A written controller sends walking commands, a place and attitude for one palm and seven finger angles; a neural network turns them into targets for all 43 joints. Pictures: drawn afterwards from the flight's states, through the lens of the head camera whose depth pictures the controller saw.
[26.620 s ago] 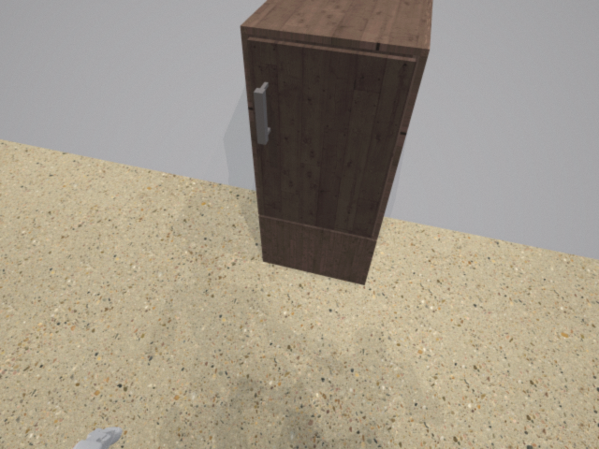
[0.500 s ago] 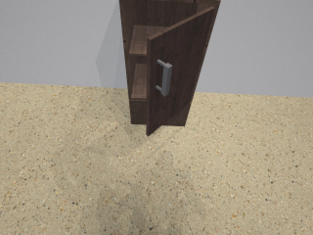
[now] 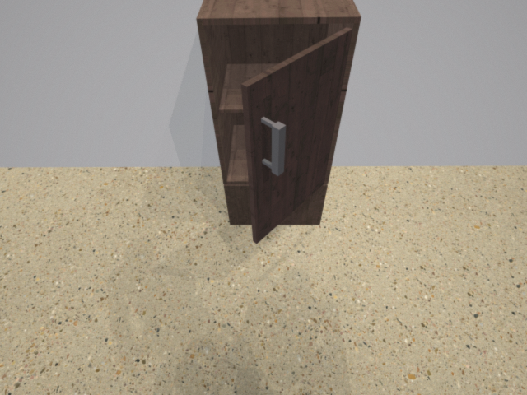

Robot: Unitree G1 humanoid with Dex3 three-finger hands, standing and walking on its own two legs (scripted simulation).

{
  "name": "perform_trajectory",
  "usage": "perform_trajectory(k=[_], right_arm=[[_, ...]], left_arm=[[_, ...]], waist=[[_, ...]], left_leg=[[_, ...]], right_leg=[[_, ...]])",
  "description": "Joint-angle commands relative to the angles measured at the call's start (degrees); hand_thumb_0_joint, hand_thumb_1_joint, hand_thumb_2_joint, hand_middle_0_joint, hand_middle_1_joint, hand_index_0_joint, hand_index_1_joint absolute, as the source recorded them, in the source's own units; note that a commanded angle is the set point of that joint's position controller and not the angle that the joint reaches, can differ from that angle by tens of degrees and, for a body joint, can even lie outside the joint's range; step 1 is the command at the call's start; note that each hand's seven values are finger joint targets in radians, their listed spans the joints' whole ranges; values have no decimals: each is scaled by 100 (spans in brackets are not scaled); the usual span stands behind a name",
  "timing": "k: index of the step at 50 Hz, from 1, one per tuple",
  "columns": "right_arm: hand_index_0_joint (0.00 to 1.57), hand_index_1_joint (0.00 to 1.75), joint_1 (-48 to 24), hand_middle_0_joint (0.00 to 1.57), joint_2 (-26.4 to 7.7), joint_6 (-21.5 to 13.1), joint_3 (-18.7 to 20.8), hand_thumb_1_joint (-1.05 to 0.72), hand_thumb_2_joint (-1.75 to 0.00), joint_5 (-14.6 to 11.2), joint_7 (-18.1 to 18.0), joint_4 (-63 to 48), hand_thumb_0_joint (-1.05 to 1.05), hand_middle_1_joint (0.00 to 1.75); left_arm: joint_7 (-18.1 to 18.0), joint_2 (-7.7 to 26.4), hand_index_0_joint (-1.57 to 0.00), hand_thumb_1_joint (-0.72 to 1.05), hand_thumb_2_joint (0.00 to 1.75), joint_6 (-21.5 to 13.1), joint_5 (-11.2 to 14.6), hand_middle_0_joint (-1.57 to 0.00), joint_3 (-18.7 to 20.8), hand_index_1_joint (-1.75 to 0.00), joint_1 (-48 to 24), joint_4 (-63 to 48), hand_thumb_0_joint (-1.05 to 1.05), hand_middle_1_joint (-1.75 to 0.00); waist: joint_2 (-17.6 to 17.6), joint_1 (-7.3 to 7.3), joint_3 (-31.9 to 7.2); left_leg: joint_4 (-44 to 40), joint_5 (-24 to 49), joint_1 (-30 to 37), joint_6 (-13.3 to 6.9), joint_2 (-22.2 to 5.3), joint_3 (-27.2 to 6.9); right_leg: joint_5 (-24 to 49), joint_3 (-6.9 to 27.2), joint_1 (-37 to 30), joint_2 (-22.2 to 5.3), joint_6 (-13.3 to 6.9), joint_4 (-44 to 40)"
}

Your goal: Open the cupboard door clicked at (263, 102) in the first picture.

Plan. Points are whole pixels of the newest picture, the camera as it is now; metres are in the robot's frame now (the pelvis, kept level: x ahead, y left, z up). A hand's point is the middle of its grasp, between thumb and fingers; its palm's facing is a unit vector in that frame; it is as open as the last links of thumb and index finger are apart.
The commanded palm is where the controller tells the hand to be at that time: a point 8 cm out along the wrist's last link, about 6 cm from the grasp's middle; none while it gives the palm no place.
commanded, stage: let the arm hang, fingers relaxed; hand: left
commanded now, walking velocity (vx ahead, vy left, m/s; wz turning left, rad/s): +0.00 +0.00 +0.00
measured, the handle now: (271, 146) +0.67 +0.02 -0.04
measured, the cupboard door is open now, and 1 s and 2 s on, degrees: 47 47 47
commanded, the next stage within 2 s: look to check the result in 0.26 s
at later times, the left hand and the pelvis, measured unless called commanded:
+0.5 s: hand out of the picture +0.00 +0.16 -0.17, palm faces +0.03 -0.98 -0.18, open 7.4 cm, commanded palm none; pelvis +0.02 +0.00 +0.00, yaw +0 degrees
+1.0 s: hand out of the picture +0.03 +0.16 -0.17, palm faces +0.02 -0.98 -0.19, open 7.4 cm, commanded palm none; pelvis +0.03 -0.01 +0.00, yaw -1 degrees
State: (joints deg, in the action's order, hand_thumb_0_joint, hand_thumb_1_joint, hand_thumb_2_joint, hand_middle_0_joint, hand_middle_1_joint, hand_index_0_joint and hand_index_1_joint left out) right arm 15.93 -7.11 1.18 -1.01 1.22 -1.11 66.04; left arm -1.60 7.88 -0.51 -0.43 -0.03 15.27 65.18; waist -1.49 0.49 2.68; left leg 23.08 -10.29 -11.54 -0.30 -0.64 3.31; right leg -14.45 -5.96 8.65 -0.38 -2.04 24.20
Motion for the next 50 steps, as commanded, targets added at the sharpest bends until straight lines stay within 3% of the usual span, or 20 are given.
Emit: perform_trajectory(k=[1,8,15,24,30,46,50], right_arm=[[20,30,409,20,-494,-101,104,-90,-90,12,-78,-72,0,30],[20,30,390,20,-472,-119,109,-90,-90,12,-100,-70,0,30],[20,30,395,20,-494,-118,123,-90,-90,7,-108,-88,0,30],[20,30,352,20,-556,-138,128,-90,-90,-12,-130,-98,0,30],[20,30,315,20,-535,-125,120,-90,-90,-3,-131,-70,0,30],[20,30,292,20,-604,-141,124,-90,-90,-1,-139,-62,0,30],[20,30,308,20,-692,-49,239,-90,-90,6,-202,-132,0,30]], left_arm=[[-78,587,-20,90,90,-40,9,-20,127,-30,458,-55,0,-30],[-78,547,-20,90,90,-55,12,-20,131,-30,488,-27,0,-30],[-75,543,-20,90,90,-62,7,-20,150,-30,476,-36,0,-30],[-84,544,-20,90,90,-91,7,-20,146,-30,556,-21,0,-30],[-87,535,-20,90,90,-82,8,-20,133,-30,544,2,0,-30],[-87,614,-20,90,90,-100,14,-20,143,-30,492,-38,0,-30],[-71,744,-20,90,90,24,-24,-20,297,-30,420,-177,0,-30]], waist=[[169,-18,243],[-12,-16,244],[119,-3,169],[136,-9,23],[142,-1,223],[174,-7,93],[216,6,148]], left_leg=[[-386,381,-11,-94,-485,-504],[-390,512,60,-92,-485,-500],[-376,505,124,-89,-497,-495],[-311,862,290,-103,-520,-494],[-345,800,246,-92,-516,-476],[-347,979,344,-81,-521,-446],[35,831,295,-47,-608,-186]], right_leg=[[275,689,264,-632,-76,-639],[487,711,197,-630,-77,-648],[469,685,146,-629,-68,-697],[987,675,3,-625,-53,-656],[986,671,60,-641,-46,-700],[1424,661,-135,-661,-25,-682],[1878,863,72,-678,-86,-417]])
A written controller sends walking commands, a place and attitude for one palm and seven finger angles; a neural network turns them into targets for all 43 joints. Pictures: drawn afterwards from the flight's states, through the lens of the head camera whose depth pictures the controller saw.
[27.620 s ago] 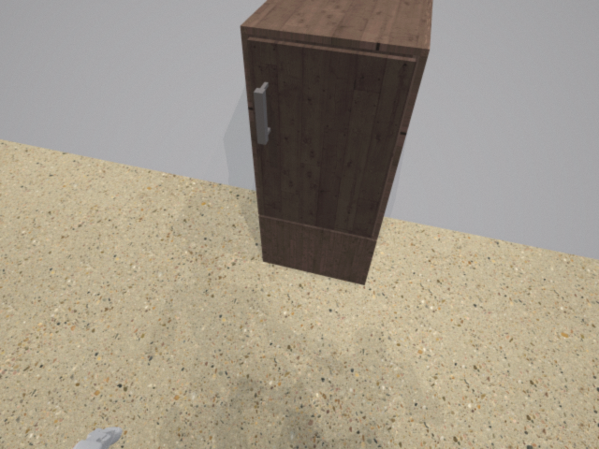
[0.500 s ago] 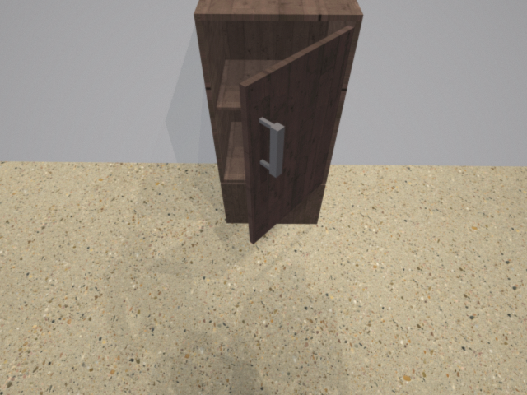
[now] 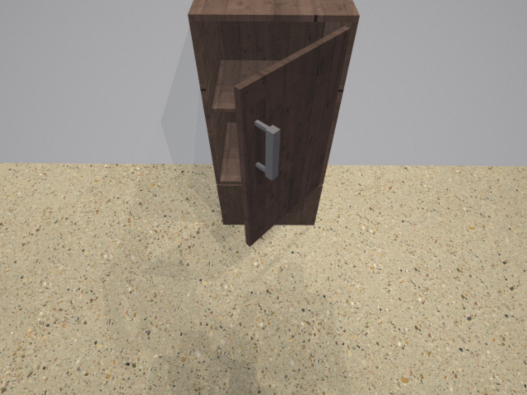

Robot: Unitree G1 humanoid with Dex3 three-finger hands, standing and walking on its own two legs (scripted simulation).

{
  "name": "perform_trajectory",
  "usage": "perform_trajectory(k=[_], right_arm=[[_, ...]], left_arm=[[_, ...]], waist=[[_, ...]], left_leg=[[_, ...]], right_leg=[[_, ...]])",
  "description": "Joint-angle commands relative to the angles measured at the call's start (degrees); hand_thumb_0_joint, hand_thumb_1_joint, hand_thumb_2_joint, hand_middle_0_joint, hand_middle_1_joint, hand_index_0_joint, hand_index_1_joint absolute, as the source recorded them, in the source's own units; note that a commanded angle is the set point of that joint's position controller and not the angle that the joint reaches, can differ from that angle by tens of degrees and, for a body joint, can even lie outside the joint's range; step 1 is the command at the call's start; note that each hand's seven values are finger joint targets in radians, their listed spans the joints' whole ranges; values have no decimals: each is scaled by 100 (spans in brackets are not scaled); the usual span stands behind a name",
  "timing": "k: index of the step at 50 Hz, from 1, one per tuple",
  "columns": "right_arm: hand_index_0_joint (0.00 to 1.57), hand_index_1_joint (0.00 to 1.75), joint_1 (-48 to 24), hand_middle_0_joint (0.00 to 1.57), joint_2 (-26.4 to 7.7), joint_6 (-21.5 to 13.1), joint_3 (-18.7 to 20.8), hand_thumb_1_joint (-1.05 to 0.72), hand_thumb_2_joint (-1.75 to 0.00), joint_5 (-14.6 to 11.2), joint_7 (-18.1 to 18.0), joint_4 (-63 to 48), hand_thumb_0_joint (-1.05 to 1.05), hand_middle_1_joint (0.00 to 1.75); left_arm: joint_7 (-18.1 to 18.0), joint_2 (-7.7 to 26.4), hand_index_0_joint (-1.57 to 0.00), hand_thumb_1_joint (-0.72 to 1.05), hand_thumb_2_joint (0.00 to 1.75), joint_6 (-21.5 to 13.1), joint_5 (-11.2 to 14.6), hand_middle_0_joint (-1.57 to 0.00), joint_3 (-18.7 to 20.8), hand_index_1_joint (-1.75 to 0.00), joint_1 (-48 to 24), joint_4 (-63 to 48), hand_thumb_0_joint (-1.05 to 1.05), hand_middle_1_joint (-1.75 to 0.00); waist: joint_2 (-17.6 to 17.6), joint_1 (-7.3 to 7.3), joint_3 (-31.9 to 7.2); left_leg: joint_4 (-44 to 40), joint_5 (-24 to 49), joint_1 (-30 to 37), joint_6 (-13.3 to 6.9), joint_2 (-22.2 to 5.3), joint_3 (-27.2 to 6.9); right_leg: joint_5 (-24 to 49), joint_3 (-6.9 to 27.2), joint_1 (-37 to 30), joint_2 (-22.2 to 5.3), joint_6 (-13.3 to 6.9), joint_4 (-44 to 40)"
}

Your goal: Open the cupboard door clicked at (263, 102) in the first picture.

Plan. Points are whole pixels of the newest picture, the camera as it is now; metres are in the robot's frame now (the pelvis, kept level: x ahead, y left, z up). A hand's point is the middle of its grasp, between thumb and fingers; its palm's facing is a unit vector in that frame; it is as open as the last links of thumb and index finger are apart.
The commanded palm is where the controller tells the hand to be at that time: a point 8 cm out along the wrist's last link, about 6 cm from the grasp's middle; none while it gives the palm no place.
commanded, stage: walk to a spot facing it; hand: left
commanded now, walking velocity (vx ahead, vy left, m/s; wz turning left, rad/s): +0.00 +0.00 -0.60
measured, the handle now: (265, 150) +0.64 +0.03 -0.04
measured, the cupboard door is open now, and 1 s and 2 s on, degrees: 47 47 47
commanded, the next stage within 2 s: none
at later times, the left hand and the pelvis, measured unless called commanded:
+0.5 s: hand out of the picture +0.13 +0.18 -0.17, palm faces -0.20 -0.94 -0.28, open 7.4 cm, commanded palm none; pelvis -0.01 -0.01 -0.01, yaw -14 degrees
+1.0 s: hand (198, 378) +0.18 +0.14 -0.19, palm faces -0.47 -0.86 -0.18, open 7.4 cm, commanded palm none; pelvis +0.02 -0.01 -0.01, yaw -32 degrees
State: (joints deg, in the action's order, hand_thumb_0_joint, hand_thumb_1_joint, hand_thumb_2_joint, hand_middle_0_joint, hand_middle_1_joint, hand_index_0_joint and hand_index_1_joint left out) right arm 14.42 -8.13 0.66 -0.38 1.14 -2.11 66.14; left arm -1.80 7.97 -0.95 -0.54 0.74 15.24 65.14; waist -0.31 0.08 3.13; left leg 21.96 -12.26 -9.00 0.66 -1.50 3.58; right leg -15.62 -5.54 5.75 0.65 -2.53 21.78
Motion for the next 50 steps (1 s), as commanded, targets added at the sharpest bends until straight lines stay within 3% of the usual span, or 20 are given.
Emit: perform_trajectory(k=[1,10,12,14,15,17,24,25,26,27,28,29,34,40,43,44,45,46,47,50], right_arm=[[20,30,462,20,-635,34,219,-90,-90,13,-116,-173,0,30],[20,30,196,20,-769,83,422,-90,-90,5,-141,-712,0,30],[20,30,264,20,-998,46,465,-90,-90,39,-163,-780,0,30],[20,30,472,20,-1291,-4,536,-90,-90,69,-179,-812,0,30],[20,30,484,20,-1329,-29,513,-90,-90,100,-180,-852,0,30],[20,30,82,20,-1344,-66,502,-90,-90,113,-172,-1053,0,30],[20,30,-315,20,-1595,12,583,-90,-90,99,-32,-1318,0,30],[20,30,-437,20,-1506,27,599,-90,-90,52,-15,-1389,0,30],[20,30,-516,20,-1098,58,531,-90,-90,-13,26,-1614,0,30],[20,30,-813,20,-1046,102,490,-90,-90,-23,39,-1849,0,30],[20,30,-771,20,-1088,136,499,-90,-90,-39,42,-1824,0,30],[20,30,-930,20,-1042,137,519,-90,-90,-34,45,-1826,0,30],[20,30,-907,20,-923,110,464,-90,-90,-68,57,-1807,0,30],[20,30,-1071,20,-889,44,438,-90,-90,-117,5,-1994,0,30],[20,30,-520,20,-932,-10,437,-90,-90,-142,-36,-1849,0,30],[20,30,-214,20,-1043,-53,464,-90,-90,-135,-49,-1741,0,30],[20,30,11,20,-1578,-133,536,-90,-90,-47,-84,-1736,0,30],[20,30,148,20,-1969,-114,602,-90,-90,6,-109,-1790,0,30],[20,30,70,20,-1903,-61,552,-90,-90,62,-122,-1860,0,30],[20,30,-500,20,-1436,-107,394,-90,-90,76,-123,-2065,0,30]], left_arm=[[-36,803,-20,90,90,107,-26,-20,271,-30,360,-239,0,-30],[80,1083,-20,90,90,292,-68,-20,535,-30,-107,-777,0,-30],[131,970,-20,90,90,306,-57,-20,532,-30,-260,-941,0,-30],[182,783,-20,90,90,337,-63,-20,511,-30,-530,-1148,0,-30],[211,838,-20,90,90,376,-84,-20,537,-30,-625,-1214,0,-30],[281,802,-20,90,90,383,-93,-20,565,-30,-641,-1266,0,-30],[336,857,-20,90,90,316,-77,-20,529,-30,-258,-1298,0,-30],[312,1096,-20,90,90,286,-98,-20,591,-30,57,-1216,0,-30],[231,1723,-20,90,90,206,-159,-20,701,-30,251,-1188,0,-30],[152,2113,-20,90,90,197,-91,-20,756,-30,437,-1168,0,-30],[106,2066,-20,90,90,189,-68,-20,741,-30,397,-1210,0,-30],[52,1782,-20,90,90,199,-76,-20,721,-30,150,-1296,0,-30],[-6,1584,-20,90,90,147,-106,-20,646,-30,-199,-1534,0,-30],[30,1643,-20,90,90,195,-132,-20,685,-30,-102,-1562,0,-30],[53,1576,-20,90,90,241,-92,-20,682,-30,-460,-1666,0,-30],[57,1440,-20,90,90,252,-63,-20,645,-30,-583,-1692,0,-30],[109,1110,-20,90,90,273,11,-20,581,-30,-481,-1831,0,-30],[184,1031,-20,90,90,262,0,-20,521,-30,-550,-1940,0,-30],[218,1228,-20,90,90,288,-48,-20,555,-30,-684,-1918,0,-30],[339,1190,-20,90,90,321,-107,-20,602,-30,-543,-1721,0,-30]], waist=[[136,61,85],[237,115,-83],[-513,166,-131],[-1512,249,-191],[-1311,234,-192],[-781,41,-180],[-649,-215,-468],[-81,-416,-553],[1693,-535,-494],[2152,-664,-453],[1645,-541,-441],[1249,-430,-302],[602,-178,-879],[944,-221,-756],[739,114,-768],[369,270,-883],[-1057,330,-1003],[-2034,319,-873],[-1265,335,-648],[-1038,-49,-236]], left_leg=[[239,871,-34,-119,-550,-119],[798,91,-87,-61,-600,129],[249,412,306,-300,-1139,-388],[-602,984,485,-1027,-2353,-1268],[-676,1111,447,-1205,-2527,-1291],[-522,1296,247,-1109,-2392,-781],[698,1191,-127,-384,-1812,549],[1417,632,-567,-147,-1522,771],[2741,-1294,-1739,195,-708,1066],[3984,-2729,-2370,277,-236,470],[4521,-2426,-2500,217,-386,-130],[4627,-2033,-2626,212,-459,-246],[3906,-1360,-2139,357,-251,-300],[2671,-1376,-1790,302,-13,-373],[1166,-579,-639,233,67,-397],[295,102,297,218,-112,-472],[-444,519,1111,-200,-1406,-1798],[-580,1721,1054,-862,-2672,-2811],[-471,1753,349,-1230,-2772,-2719],[-252,2404,-24,-901,-1878,-1336]], right_leg=[[1977,875,394,-793,-72,-103],[1635,1583,1087,-816,-332,211],[1337,1230,1628,-340,-104,912],[-1239,521,2263,36,140,2955],[-1705,690,2415,-105,175,3659],[-1506,792,2408,-321,215,3767],[-185,40,881,-155,247,1309],[659,240,269,-241,178,570],[1986,2142,-320,-1421,-251,-236],[3594,3326,-261,-2176,-888,-265],[3076,3082,-183,-2164,-1138,-201],[2753,2948,-17,-1849,-1052,-154],[3646,2393,-339,-1298,-896,335],[3692,2793,-214,-1184,-925,377],[3230,2827,556,-902,-593,687],[2528,2598,1174,-605,-301,1027],[411,1896,2265,145,91,1839],[-2137,951,2819,405,426,3226],[-2087,1165,2674,119,459,4152],[-1208,913,2804,-115,596,4954]])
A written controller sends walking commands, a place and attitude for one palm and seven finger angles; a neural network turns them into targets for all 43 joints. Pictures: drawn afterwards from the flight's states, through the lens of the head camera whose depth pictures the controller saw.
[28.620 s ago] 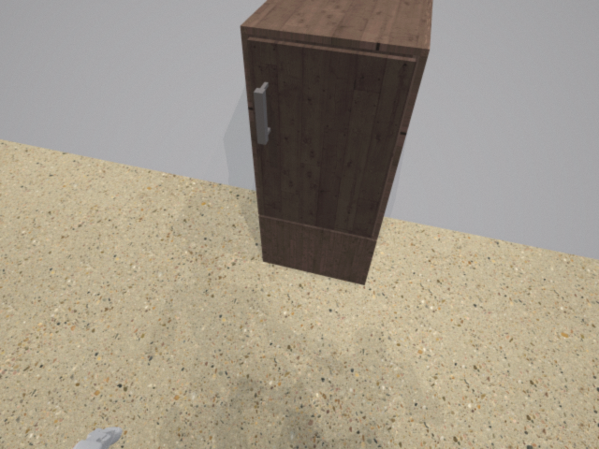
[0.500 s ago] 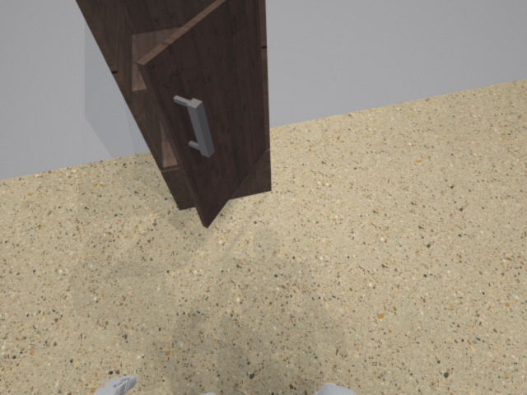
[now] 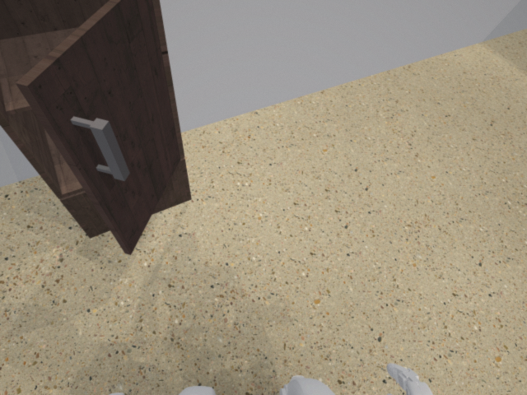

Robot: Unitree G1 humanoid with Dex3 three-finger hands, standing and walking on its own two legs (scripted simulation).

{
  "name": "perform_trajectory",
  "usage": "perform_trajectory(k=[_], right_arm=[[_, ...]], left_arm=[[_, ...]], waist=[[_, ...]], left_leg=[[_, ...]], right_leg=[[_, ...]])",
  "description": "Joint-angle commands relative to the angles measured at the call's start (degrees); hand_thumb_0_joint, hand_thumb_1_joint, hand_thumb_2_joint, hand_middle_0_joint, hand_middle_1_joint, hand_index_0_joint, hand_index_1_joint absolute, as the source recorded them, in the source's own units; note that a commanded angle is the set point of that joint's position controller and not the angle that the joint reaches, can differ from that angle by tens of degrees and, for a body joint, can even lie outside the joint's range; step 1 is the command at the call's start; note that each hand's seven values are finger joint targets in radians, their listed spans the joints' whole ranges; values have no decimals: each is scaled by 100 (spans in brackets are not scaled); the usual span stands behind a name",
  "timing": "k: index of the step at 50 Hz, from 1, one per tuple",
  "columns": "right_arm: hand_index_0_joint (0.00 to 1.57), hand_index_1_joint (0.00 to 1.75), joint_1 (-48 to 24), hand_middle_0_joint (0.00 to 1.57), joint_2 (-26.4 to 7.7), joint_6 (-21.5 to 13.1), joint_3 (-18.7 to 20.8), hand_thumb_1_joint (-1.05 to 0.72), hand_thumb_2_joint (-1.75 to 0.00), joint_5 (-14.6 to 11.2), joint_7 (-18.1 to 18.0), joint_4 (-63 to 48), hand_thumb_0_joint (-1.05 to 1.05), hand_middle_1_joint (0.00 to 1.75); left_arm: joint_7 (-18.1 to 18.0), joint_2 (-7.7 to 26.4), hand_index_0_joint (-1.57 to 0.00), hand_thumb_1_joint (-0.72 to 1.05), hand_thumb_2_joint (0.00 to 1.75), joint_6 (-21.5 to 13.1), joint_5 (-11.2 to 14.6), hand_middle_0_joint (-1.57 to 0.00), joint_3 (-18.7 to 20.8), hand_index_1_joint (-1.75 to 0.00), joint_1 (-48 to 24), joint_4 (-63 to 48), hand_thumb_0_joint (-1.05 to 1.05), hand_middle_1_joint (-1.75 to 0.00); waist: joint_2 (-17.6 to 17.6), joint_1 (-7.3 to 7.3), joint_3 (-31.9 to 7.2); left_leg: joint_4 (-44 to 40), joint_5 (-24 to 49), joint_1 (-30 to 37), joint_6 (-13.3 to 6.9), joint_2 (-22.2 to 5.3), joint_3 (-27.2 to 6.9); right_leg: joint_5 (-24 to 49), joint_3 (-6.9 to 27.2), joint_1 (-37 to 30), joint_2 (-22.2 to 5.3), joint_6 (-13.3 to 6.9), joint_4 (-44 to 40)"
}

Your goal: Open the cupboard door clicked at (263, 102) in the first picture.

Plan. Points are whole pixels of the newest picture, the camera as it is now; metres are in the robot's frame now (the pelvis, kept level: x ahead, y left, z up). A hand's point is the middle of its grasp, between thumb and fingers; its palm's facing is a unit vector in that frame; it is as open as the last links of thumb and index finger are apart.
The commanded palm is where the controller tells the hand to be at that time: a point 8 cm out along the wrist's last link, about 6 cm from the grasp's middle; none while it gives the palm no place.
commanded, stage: walk to a spot facing it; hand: left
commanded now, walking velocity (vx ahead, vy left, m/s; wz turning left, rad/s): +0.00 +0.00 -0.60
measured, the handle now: (101, 149) +0.50 +0.36 -0.03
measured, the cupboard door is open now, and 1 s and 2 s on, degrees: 47 47 47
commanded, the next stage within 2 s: none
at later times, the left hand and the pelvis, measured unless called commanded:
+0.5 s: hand (203, 351) +0.19 +0.11 -0.14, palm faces -0.32 -0.91 -0.27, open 7.4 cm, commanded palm none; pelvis +0.03 -0.05 +0.01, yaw -19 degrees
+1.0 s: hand (238, 255) +0.38 +0.08 -0.16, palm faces -0.54 -0.83 -0.17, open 7.4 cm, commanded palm none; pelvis +0.22 -0.07 +0.01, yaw -36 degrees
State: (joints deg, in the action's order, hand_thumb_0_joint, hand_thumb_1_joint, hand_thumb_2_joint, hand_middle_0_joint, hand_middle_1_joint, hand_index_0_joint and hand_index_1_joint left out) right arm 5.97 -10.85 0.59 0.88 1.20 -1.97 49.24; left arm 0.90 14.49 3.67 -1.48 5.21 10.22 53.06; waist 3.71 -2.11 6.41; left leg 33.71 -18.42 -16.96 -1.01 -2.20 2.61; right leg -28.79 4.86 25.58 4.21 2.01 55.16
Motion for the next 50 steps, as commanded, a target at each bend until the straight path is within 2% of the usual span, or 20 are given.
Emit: perform_trajectory(k=[1,12,14,15,16,17,18,20,24,33,35,37,38,39,40,41,43,45,47,50], right_arm=[[20,30,362,20,-1083,-101,249,-90,-90,63,-132,-373,0,30],[20,30,1304,20,-1378,-79,411,-90,-90,67,-25,20,0,30],[20,30,1184,20,-1414,-66,438,-90,-90,33,11,12,0,30],[20,30,1027,20,-1384,-57,434,-90,-90,-2,30,-39,0,30],[20,30,924,20,-970,-42,358,-90,-90,-88,86,-208,0,30],[20,30,507,20,-812,7,264,-90,-90,-52,83,-460,0,30],[20,30,420,20,-979,39,269,-90,-90,-47,64,-449,0,30],[20,30,201,20,-941,23,330,-90,-90,-22,136,-331,0,30],[20,30,379,20,-805,16,364,-90,-90,18,246,-147,0,30],[20,30,-460,20,-701,-220,368,-90,-90,-30,267,-528,0,30],[20,30,-401,20,-662,-304,364,-90,-90,-55,254,-537,0,30],[20,30,246,20,-759,-362,380,-90,-90,-50,202,-323,0,30],[20,30,1003,20,-968,-412,426,-90,-90,-35,117,-61,0,30],[20,30,1932,20,-1594,-451,581,-90,-90,51,54,167,0,30],[20,30,2578,20,-1966,-458,588,-90,-90,118,31,219,0,30],[20,30,2214,20,-1796,-375,509,-90,-90,110,16,124,0,30],[20,30,1384,20,-1111,-431,333,-90,-90,102,43,-59,0,30],[20,30,1206,20,-798,-511,217,-90,-90,61,34,-27,0,30],[20,30,1458,20,-718,-566,186,-90,-90,19,4,128,0,30],[20,30,1832,20,-676,-587,157,-90,-90,8,-6,332,0,30]], left_arm=[[98,446,-20,90,90,-113,5,-20,132,-30,17,-501,0,-30],[164,252,-20,90,90,-162,40,-20,-72,-30,-643,-694,0,-30],[142,378,-20,90,90,-200,44,-20,-49,-30,-289,-601,0,-30],[119,541,-20,90,90,-230,33,-20,8,-30,242,-453,0,-30],[35,1198,-20,90,90,-290,-41,-20,135,-30,801,-287,0,-30],[-48,1648,-20,90,90,-283,36,-20,233,-30,1095,-159,0,-30],[-129,1560,-20,90,90,-288,75,-20,227,-30,1097,-196,0,-30],[-193,1082,-20,90,90,-314,62,-20,158,-30,516,-337,0,-30],[-128,897,-20,90,90,-513,41,-20,75,-30,353,-372,0,-30],[-61,888,-20,90,90,-632,8,-20,132,-30,891,-159,0,-30],[-82,924,-20,90,90,-626,-15,-20,167,-30,833,-150,0,-30],[-68,900,-20,90,90,-616,22,-20,177,-30,525,-198,0,-30],[-53,733,-20,90,90,-630,44,-20,161,-30,369,-244,0,-30],[1,363,-20,90,90,-628,98,-20,101,-30,478,-299,0,-30],[42,167,-20,90,90,-655,129,-20,19,-30,476,-449,0,-30],[58,361,-20,90,90,-649,68,-20,56,-30,278,-471,0,-30],[143,320,-20,90,90,-636,-35,-20,107,-30,153,-281,0,-30],[246,141,-20,90,90,-513,-55,-20,47,-30,325,-176,0,-30],[253,-31,-20,90,90,-432,-35,-20,-5,-30,431,-144,0,-30],[254,-130,-20,90,90,-383,-30,-20,-59,-30,208,-191,0,-30]], waist=[[-1443,123,-623],[-1656,510,-1001],[-1461,279,-1074],[-1028,-36,-1287],[763,-312,-1540],[1677,-499,-1337],[1236,-497,-1161],[863,-192,-664],[365,121,-588],[511,-95,-292],[521,-52,-428],[324,333,-512],[-101,694,-800],[-1575,1048,-1441],[-2627,1147,-1679],[-1752,983,-1198],[-1203,516,-273],[-1237,271,-216],[-1339,199,-507],[-1168,226,-633]], left_leg=[[-1338,3242,927,-612,-1578,-766],[-783,3967,1633,-496,-1741,187],[-339,3673,1295,-240,-1700,374],[322,2792,706,8,-1549,593],[1635,409,-762,359,-886,1126],[2868,-2248,-1997,534,-227,672],[3336,-1931,-2337,440,-425,-103],[3401,-941,-2473,514,-564,-196],[2829,-87,-1777,646,-415,-85],[1340,27,-1846,578,-133,-153],[700,-188,-1291,506,-17,-133],[-227,362,141,451,170,12],[-786,513,1517,361,62,-58],[-1148,-465,2890,0,-1294,-1631],[-1954,-860,3018,-535,-2727,-3564],[-2195,-1203,2342,-801,-2869,-3695],[-2190,-375,1022,-476,-2190,-2383],[-2139,810,807,-174,-1704,-1035],[-1929,2339,1181,-40,-1462,-207],[-1807,3195,1560,-74,-1456,222]], right_leg=[[318,-225,823,-503,172,1575],[373,-1058,-155,-491,-29,-1276],[1140,-1073,-986,-423,-166,-2329],[1920,-922,-2017,-518,-287,-3084],[2703,770,-3288,-1802,-758,-3568],[3697,2216,-3354,-2721,-1383,-3629],[2685,2169,-3144,-2727,-1646,-3756],[2019,1733,-2686,-2056,-1423,-3838],[2203,1043,-2004,-1584,-1234,-3946],[2092,1702,-2235,-1575,-1409,-3947],[2452,1791,-2173,-1587,-1384,-3675],[2391,1555,-1335,-1290,-1147,-3235],[2616,1243,-618,-907,-915,-2439],[1301,550,468,-182,-605,-774],[-545,-207,1315,170,-336,1083],[-238,130,1484,-360,-379,1730],[789,-74,1495,-756,-320,2144],[1362,-286,1283,-850,-219,1980],[1613,-424,1351,-792,-179,1844],[1867,-560,1685,-786,-185,1626]])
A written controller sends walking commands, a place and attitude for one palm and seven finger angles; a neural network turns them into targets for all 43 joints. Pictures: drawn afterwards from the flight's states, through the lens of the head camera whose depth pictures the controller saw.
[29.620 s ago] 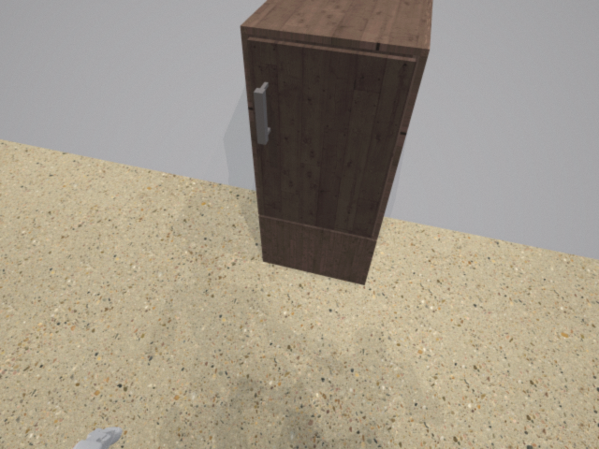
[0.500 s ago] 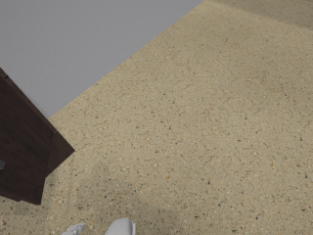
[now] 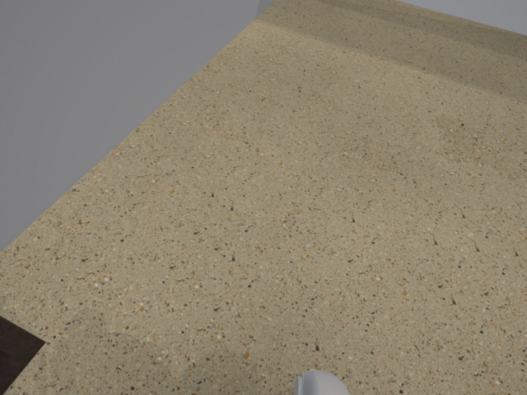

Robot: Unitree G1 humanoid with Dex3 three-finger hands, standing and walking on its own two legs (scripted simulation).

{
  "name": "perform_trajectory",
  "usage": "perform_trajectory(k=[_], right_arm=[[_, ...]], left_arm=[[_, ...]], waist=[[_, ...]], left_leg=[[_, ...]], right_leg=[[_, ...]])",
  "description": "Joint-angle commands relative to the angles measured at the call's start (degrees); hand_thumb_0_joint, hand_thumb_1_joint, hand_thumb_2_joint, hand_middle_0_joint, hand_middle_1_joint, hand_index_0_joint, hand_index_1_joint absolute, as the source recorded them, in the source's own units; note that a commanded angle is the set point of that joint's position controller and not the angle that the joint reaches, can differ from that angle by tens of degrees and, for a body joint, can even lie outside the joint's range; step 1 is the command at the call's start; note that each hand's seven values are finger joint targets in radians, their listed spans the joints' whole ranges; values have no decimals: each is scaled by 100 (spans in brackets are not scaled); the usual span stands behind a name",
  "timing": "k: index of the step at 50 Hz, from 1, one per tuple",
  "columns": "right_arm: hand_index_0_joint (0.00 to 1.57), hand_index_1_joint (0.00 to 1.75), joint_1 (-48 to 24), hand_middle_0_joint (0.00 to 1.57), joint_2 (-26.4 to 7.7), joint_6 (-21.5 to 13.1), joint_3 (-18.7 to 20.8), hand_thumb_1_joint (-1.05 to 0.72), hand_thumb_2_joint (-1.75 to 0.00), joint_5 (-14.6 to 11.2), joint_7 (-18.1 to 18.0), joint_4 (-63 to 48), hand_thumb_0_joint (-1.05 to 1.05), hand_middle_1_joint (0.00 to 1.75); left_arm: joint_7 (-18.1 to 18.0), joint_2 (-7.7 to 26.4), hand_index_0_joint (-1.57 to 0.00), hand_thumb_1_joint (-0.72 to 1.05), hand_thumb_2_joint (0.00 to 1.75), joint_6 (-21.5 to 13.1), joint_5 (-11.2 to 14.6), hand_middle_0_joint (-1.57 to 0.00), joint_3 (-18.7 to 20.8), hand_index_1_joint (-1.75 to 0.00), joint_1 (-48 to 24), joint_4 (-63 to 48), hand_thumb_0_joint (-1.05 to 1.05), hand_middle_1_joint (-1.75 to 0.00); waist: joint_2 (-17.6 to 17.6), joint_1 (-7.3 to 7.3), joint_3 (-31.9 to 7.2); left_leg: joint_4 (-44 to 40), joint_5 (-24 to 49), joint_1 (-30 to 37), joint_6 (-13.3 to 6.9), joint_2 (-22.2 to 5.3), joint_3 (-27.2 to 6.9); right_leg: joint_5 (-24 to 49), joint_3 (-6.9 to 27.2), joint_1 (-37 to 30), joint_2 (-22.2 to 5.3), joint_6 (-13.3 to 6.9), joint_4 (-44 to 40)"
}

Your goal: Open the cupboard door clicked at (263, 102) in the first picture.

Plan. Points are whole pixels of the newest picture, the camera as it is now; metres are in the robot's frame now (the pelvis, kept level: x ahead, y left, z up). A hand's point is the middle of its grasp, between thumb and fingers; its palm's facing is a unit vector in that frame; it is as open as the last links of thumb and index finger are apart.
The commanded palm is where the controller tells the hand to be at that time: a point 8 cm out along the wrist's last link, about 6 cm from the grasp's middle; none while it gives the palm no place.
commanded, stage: walk to a spot facing it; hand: left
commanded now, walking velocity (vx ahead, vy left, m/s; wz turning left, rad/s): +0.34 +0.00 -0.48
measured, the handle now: out of the picture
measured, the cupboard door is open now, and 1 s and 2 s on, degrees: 47 47 47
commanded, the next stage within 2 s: turn to face it in 1.04 s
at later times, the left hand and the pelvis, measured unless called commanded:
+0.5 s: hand (234, 270) +0.36 +0.08 -0.17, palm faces -0.21 -0.95 -0.22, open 7.1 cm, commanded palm none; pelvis +0.23 -0.08 -0.01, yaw -13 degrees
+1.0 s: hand (242, 233) +0.47 +0.08 -0.19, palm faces -0.20 -0.97 -0.11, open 7.4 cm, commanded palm none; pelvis +0.49 -0.09 -0.01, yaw -17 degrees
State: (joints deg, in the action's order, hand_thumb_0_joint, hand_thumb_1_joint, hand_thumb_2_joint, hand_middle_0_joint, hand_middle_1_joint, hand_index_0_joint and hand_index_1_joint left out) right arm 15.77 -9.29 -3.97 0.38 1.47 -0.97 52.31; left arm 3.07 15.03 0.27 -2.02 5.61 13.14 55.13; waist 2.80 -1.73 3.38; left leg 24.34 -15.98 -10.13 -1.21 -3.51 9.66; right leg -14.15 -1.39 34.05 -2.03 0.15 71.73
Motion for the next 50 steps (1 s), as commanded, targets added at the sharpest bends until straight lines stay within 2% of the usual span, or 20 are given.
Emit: perform_trajectory(k=[1,9,12,13,14,15,16,17,19,23,28,36,39,41,42,43,44,45,47,50], right_arm=[[20,30,965,20,-812,-130,203,-90,-90,-10,-102,79,0,30],[20,30,1756,20,-793,-45,138,-90,-90,72,-104,617,0,30],[20,30,1559,20,-1055,-23,169,-90,-90,41,-121,648,0,30],[20,30,1359,20,-1136,-15,185,-90,-90,17,-115,616,0,30],[20,30,1097,20,-1109,-21,193,-90,-90,-45,-69,518,0,30],[20,30,1168,20,-819,-29,161,-90,-90,-156,-30,390,0,30],[20,30,1022,20,-691,-19,191,-90,-90,-201,-54,216,0,30],[20,30,683,20,-777,7,249,-90,-90,-150,-28,187,0,30],[20,30,362,20,-618,76,293,-90,-90,-92,-15,260,0,30],[20,30,987,20,-268,302,248,-90,-90,-10,38,588,0,30],[20,30,114,20,-297,300,289,-90,-90,-42,99,341,0,30],[20,30,-1579,20,-378,216,258,-90,-90,-79,238,-101,0,30],[20,30,-1473,20,-403,157,258,-90,-90,-68,225,-35,0,30],[20,30,-491,20,-517,86,292,-90,-90,-29,132,287,0,30],[20,30,422,20,-767,64,359,-90,-90,12,81,552,0,30],[20,30,1251,20,-1359,28,496,-90,-90,129,17,708,0,30],[20,30,1608,20,-1628,58,516,-90,-90,59,-18,737,0,30],[20,30,1128,20,-1449,104,470,-90,-90,-22,-30,672,0,30],[20,30,329,20,-784,1,303,-90,-90,-18,-57,475,0,30],[20,30,314,20,-424,-141,180,-90,-90,-33,-75,602,0,30]], left_arm=[[41,-225,-20,90,90,-37,17,-20,-120,-30,-265,-456,0,-30],[49,-291,-20,90,90,-95,49,-20,-269,-30,-1603,-744,0,-30],[-19,-92,-20,90,90,-127,66,-20,-202,-30,-830,-524,0,-30],[-50,22,-20,90,90,-166,54,-20,-151,-30,-162,-329,0,-30],[-102,306,-20,90,90,-223,25,-20,-58,-30,770,-45,0,-30],[-187,929,-20,90,90,-269,15,-20,108,-30,1520,131,0,-30],[-256,1277,-20,90,90,-251,166,-20,151,-30,1522,146,0,-30],[-313,1211,-20,90,90,-220,219,-20,139,-30,1078,28,0,-30],[-349,585,-20,90,90,-291,224,-20,-54,-30,341,-86,0,-30],[-327,208,-20,90,90,-507,161,-20,-167,-30,191,10,0,-30],[-354,6,-20,90,90,-609,180,-20,-175,-30,777,283,0,-30],[-480,69,-20,90,90,-617,115,-20,-275,-30,1517,644,0,-30],[-504,226,-20,90,90,-615,83,-20,-265,-30,1561,741,0,-30],[-495,360,-20,90,90,-646,97,-20,-237,-30,1411,744,0,-30],[-481,347,-20,90,90,-653,136,-20,-230,-30,1282,708,0,-30],[-419,96,-20,90,90,-645,227,-20,-241,-30,1440,582,0,-30],[-370,-116,-20,90,90,-655,271,-20,-347,-30,1456,420,0,-30],[-408,31,-20,90,90,-592,214,-20,-269,-30,1059,382,0,-30],[-323,-197,-20,90,90,-467,77,-20,-222,-30,746,389,0,-30],[-227,-566,-20,90,90,-210,3,-20,-245,-30,1236,578,0,-30]], waist=[[-1006,228,-290],[-956,539,249],[-1131,98,-205],[-1076,-245,-535],[-809,-698,-968],[464,-953,-1671],[1007,-747,-1957],[327,-574,-1127],[-198,-73,-318],[103,463,-303],[261,252,-383],[204,-40,378],[275,133,203],[308,613,-282],[146,1029,-720],[-930,1218,-1497],[-1652,1052,-1952],[-927,840,-1253],[-574,397,115],[-885,-4,209]], left_leg=[[-876,2944,964,-114,-1350,-425],[-761,4249,1288,-231,-1474,144],[191,5969,1261,-202,-1598,305],[998,6067,1061,-114,-1485,405],[2215,5263,57,63,-1300,516],[4250,1059,-1686,308,-461,620],[5869,-1991,-2759,408,114,-124],[5960,-1379,-3082,296,-239,-839],[5329,-480,-2653,369,-596,-968],[4185,48,-2061,467,-551,-771],[3475,666,-2734,473,-416,-703],[2274,630,-3090,256,-156,-509],[1549,154,-2183,52,281,-155],[953,297,-808,-179,652,25],[674,904,755,-377,408,-270],[600,1344,2262,-1021,-1167,-2377],[-156,1971,2696,-1645,-2414,-4078],[-598,1359,1788,-1679,-2455,-3982],[-1173,298,-96,-994,-1838,-2785],[-1297,1336,-595,-288,-1199,-1210]], right_leg=[[469,23,917,-188,5,-248],[383,-698,227,20,-301,-2861],[-23,-815,-1167,363,-597,-3254],[59,-862,-2070,486,-693,-3555],[461,-549,-3722,285,-873,-3873],[908,1666,-5379,-1287,-1494,-4196],[1635,3637,-5590,-2317,-1948,-5024],[1145,3189,-4798,-2251,-1875,-5379],[2009,2018,-3072,-1664,-1297,-5508],[2786,760,-2382,-897,-889,-5722],[3784,668,-3261,-694,-546,-5665],[4270,919,-3931,-1058,-747,-5728],[5760,771,-4049,-1042,-733,-5143],[6741,465,-3792,-860,-578,-4024],[5955,380,-2848,-736,-444,-2864],[3082,48,-1306,-59,-230,-1024],[-1339,148,-460,515,-268,779],[-1398,540,-120,162,-345,1247],[-505,480,80,-189,-225,1051],[156,318,-264,-241,-92,373]])
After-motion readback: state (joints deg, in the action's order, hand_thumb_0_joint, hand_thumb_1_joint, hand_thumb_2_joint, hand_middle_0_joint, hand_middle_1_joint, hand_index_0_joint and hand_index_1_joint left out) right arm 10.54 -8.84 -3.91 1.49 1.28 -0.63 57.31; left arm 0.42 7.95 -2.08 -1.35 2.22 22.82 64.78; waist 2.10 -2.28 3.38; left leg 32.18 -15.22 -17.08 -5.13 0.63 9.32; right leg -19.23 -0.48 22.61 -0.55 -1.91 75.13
